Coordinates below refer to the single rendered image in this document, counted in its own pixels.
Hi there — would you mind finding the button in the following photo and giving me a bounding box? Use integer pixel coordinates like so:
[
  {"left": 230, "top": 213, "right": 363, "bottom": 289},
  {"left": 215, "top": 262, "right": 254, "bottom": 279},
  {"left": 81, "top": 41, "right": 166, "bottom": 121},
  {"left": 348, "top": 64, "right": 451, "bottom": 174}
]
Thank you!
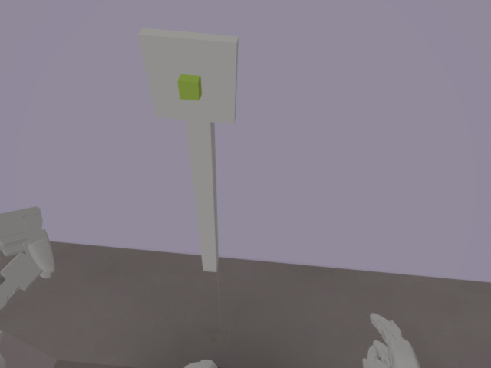
[{"left": 177, "top": 74, "right": 202, "bottom": 101}]

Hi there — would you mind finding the robot right hand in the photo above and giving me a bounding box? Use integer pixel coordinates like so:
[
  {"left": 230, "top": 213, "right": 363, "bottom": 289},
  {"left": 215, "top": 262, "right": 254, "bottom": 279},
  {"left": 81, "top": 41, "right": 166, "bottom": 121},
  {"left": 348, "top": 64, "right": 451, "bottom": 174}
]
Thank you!
[{"left": 363, "top": 313, "right": 420, "bottom": 368}]

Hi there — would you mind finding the robot left hand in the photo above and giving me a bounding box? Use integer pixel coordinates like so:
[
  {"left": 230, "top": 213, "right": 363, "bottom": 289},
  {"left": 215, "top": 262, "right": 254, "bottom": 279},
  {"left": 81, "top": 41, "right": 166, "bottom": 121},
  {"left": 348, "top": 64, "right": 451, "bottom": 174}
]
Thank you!
[{"left": 0, "top": 206, "right": 55, "bottom": 310}]

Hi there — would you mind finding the panel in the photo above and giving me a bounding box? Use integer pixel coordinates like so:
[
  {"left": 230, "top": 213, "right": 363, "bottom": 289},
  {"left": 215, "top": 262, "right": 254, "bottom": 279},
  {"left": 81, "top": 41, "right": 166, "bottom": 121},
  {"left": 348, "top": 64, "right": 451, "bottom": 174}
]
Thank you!
[{"left": 138, "top": 28, "right": 239, "bottom": 272}]

